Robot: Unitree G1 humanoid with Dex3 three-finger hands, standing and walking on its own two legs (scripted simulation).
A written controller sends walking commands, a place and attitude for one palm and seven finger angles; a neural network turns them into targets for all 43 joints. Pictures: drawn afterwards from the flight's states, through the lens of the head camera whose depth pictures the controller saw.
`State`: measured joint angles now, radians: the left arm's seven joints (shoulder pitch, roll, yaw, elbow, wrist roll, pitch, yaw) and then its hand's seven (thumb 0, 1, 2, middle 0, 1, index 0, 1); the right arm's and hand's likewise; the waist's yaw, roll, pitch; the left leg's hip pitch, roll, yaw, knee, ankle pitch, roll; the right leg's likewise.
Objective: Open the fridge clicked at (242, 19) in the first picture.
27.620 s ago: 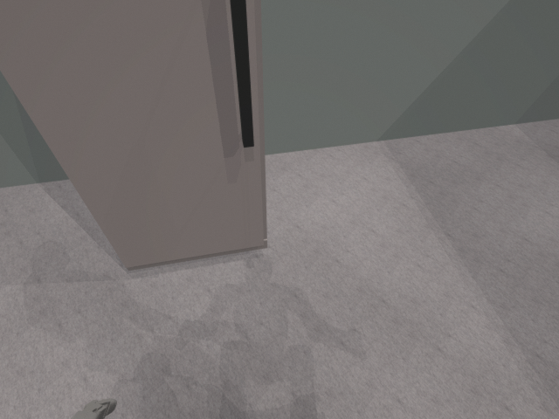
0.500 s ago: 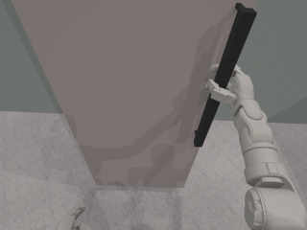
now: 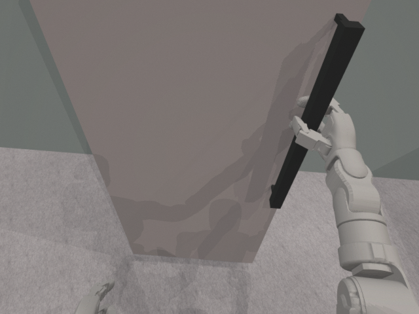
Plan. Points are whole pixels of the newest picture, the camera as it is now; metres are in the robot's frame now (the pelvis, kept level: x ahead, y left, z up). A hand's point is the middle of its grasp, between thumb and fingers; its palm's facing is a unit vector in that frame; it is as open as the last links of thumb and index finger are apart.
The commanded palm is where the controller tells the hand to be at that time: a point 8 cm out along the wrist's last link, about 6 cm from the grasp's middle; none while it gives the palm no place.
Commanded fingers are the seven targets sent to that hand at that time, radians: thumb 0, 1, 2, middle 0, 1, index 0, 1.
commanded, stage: pull the door a little, standing still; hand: right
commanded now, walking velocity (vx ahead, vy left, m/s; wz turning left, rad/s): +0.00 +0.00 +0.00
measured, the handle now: (299, 135) +0.47 -0.15 +0.12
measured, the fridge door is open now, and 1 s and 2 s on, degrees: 0 2 21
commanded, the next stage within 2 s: walk backward, drawing the door open in 0.56 s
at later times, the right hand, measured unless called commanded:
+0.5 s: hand (301, 134) +0.40 -0.13 +0.18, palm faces -0.02 +1.00 -0.01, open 6.4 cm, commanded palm +0.33 -0.18 +0.17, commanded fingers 0.00 -0.90 -0.90 0.45 1.40 0.45 1.40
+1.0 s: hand (303, 142) +0.39 -0.13 +0.17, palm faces +0.06 +0.97 -0.21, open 7.0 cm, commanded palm +0.36 -0.18 +0.17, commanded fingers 0.00 -0.90 -0.90 0.45 1.40 0.45 1.40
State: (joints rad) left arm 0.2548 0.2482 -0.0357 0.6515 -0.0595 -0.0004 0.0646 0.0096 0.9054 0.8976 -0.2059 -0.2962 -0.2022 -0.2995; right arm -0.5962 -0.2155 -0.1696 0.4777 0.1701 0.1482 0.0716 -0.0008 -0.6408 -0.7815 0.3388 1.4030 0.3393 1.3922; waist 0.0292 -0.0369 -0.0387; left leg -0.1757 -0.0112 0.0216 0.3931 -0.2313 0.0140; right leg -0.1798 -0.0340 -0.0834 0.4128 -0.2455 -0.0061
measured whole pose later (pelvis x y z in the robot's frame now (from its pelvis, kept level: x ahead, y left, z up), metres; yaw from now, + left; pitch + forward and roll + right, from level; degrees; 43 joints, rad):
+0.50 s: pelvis +0.04 +0.00 +0.00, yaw +1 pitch +2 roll +0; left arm 0.18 0.23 -0.05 0.55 -0.04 0.08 0.03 0.01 0.91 0.90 -0.21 -0.30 -0.20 -0.30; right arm -0.33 -0.18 -0.15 0.04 0.18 0.33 0.05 -0.01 -0.69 -0.75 0.28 1.40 0.25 1.40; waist 0.01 -0.04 -0.08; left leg -0.14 -0.01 0.01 0.38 -0.27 0.01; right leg -0.14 -0.03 -0.09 0.40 -0.27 -0.01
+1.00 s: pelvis +0.12 +0.00 +0.02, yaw +5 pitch +4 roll +0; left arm 0.17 0.21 -0.01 0.51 0.02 0.07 0.04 0.01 0.91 0.90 -0.20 -0.30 -0.20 -0.30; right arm 0.25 -0.23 -0.06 -0.47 0.08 -0.01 -0.09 -0.07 -0.55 -0.78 0.43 1.39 0.25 1.38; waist -0.01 -0.05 0.03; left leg -0.28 -0.02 0.04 0.62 -0.28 -0.01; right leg -0.10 -0.01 -0.03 0.48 -0.15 0.00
